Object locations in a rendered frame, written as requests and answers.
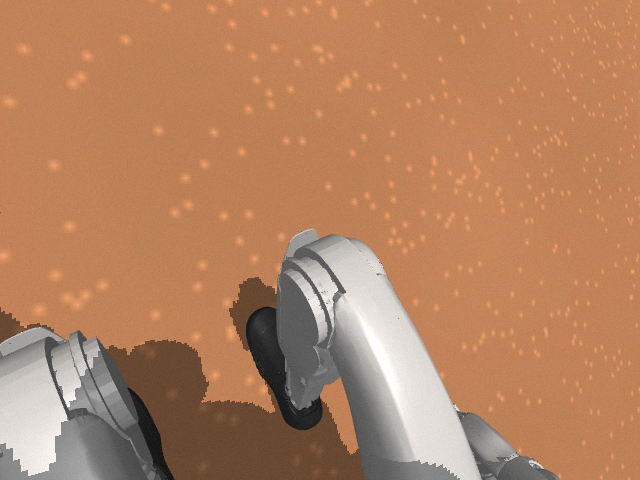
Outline right robot hand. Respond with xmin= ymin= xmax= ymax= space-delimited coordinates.
xmin=453 ymin=403 xmax=520 ymax=480

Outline right robot arm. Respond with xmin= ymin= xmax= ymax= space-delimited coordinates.
xmin=497 ymin=456 xmax=561 ymax=480

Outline right robot foot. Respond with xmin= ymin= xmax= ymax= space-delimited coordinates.
xmin=246 ymin=307 xmax=323 ymax=430

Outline left robot foot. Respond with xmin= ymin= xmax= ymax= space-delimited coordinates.
xmin=127 ymin=387 xmax=175 ymax=480

